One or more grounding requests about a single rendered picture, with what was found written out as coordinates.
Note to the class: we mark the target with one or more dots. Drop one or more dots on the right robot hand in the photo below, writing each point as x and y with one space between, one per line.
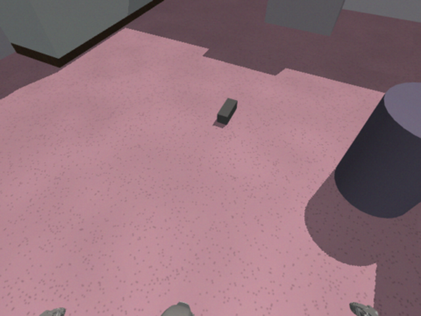
362 310

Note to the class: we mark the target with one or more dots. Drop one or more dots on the carton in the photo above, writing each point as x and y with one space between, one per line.
225 113

